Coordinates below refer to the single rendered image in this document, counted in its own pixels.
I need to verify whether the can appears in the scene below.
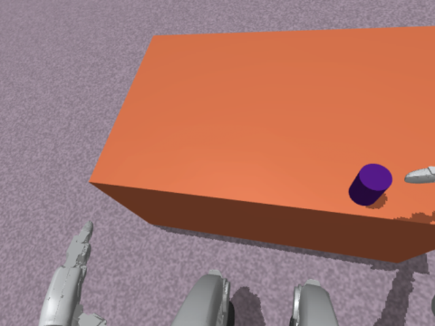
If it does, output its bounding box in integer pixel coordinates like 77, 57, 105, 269
349, 164, 392, 206

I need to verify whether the left robot hand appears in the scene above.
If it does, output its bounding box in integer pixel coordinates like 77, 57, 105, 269
38, 221, 107, 326

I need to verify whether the right robot hand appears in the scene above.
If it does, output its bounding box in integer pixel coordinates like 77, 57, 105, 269
404, 166, 435, 183

